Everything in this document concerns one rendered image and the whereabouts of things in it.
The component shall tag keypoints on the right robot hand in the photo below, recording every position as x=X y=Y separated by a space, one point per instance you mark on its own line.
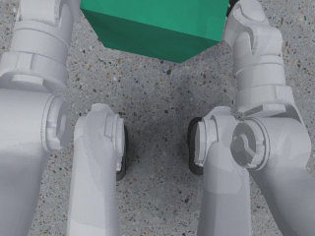
x=232 y=3

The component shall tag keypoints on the robot thigh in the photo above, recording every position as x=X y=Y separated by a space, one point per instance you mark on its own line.
x=226 y=203
x=92 y=208

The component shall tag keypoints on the right robot upper arm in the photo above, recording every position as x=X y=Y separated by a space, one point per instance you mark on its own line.
x=275 y=151

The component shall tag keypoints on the right robot thigh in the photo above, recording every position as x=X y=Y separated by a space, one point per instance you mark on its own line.
x=226 y=203

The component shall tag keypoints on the left robot upper arm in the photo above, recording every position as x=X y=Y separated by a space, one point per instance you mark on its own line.
x=33 y=124

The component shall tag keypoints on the left robot thigh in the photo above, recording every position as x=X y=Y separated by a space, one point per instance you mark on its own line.
x=92 y=208

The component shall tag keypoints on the carton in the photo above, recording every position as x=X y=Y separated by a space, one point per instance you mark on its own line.
x=170 y=30

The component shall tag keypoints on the right robot forearm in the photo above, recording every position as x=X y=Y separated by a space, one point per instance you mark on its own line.
x=256 y=50

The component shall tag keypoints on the left robot forearm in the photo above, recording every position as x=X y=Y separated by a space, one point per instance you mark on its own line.
x=40 y=44

